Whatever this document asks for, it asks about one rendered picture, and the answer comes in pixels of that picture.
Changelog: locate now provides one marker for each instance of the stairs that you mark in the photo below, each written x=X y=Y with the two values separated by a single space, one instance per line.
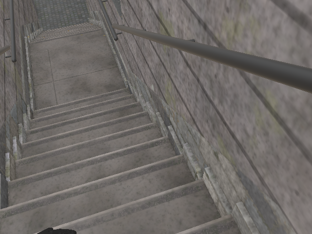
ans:
x=71 y=29
x=98 y=165

